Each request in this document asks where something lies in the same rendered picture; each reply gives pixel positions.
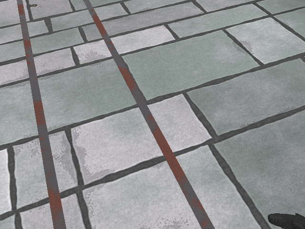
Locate right robot hand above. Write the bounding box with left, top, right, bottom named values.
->
left=268, top=213, right=305, bottom=229

